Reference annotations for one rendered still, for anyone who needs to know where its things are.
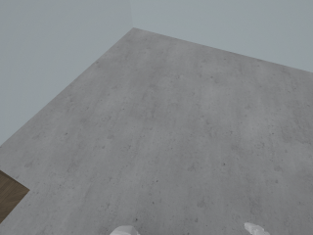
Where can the cabinet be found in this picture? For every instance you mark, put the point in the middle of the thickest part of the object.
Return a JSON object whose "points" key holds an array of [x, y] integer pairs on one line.
{"points": [[11, 193]]}

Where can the left robot thigh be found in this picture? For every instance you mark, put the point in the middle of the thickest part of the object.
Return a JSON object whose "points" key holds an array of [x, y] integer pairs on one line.
{"points": [[125, 230]]}

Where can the right robot hand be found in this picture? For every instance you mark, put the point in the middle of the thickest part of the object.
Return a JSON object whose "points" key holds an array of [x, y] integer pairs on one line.
{"points": [[255, 229]]}

